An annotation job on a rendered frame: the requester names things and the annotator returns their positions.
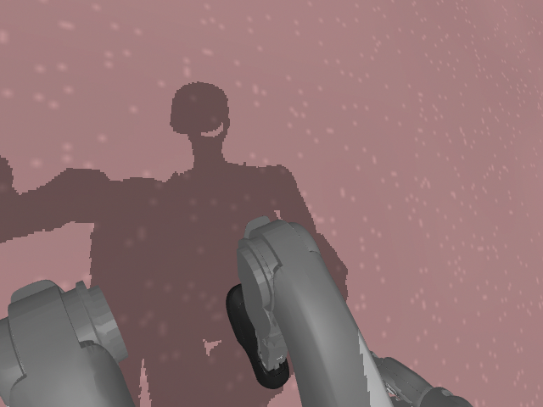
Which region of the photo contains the right robot hand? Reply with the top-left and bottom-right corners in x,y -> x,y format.
370,351 -> 434,407

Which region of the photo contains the right robot foot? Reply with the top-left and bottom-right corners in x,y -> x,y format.
226,284 -> 289,389

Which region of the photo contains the right robot arm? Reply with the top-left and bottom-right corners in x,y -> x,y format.
420,387 -> 473,407

